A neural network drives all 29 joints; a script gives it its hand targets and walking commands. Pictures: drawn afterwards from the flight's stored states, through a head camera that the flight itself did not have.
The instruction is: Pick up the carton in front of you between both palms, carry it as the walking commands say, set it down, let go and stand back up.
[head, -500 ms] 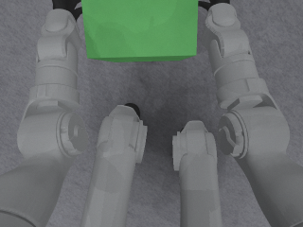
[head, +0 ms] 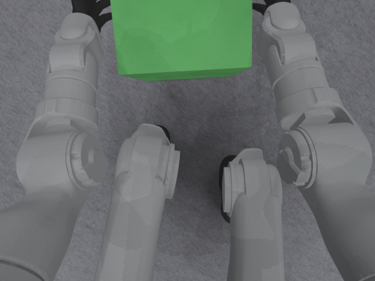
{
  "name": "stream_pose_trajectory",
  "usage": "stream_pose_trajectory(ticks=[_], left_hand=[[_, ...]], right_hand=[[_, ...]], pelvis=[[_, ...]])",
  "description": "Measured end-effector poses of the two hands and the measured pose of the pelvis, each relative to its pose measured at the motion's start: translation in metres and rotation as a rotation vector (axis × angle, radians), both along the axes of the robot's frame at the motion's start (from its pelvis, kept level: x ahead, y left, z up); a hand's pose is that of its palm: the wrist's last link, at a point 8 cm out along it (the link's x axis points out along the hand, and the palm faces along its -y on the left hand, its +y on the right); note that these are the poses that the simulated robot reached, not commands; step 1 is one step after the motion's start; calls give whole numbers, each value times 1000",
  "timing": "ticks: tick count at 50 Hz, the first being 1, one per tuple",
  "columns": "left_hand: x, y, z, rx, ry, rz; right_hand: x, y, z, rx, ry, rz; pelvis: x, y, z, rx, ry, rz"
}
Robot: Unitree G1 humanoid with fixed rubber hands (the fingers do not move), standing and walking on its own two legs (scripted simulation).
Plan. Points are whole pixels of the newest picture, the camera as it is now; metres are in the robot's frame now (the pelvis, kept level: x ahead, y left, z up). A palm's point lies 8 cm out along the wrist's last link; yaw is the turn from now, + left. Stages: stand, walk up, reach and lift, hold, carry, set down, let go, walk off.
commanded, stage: set down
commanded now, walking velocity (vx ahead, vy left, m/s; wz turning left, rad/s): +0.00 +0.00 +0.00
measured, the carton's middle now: (184, 24) +0.52 +0.12 -0.26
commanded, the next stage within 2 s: let go in 1.84 s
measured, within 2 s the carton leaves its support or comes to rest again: neither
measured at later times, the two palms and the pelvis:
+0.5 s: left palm (89, 12) +0.48 +0.27 -0.18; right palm (276, 3) +0.56 -0.03 -0.18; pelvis +0.00 +0.00 -0.01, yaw +0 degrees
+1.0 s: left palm out of the picture +0.49 +0.32 -0.14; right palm out of the picture +0.57 -0.04 -0.14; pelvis +0.00 +0.02 +0.00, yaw +1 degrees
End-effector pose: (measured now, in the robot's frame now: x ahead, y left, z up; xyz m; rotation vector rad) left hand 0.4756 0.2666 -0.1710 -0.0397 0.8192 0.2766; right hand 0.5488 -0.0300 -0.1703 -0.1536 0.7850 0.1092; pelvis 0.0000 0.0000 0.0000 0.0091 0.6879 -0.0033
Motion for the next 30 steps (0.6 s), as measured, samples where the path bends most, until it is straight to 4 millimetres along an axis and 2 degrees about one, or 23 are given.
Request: stream_pose_trajectory(ticks=[25,30], left_hand=[[9,4,-10,-23,-39,-27],[3,8,-24,-13,-16,-9]], right_hand=[[8,-3,-6,41,-26,61],[6,-8,-16,17,-32,66]], pelvis=[[-2,-1,-9,2,-33,-3],[-3,2,-11,-4,-53,-1]])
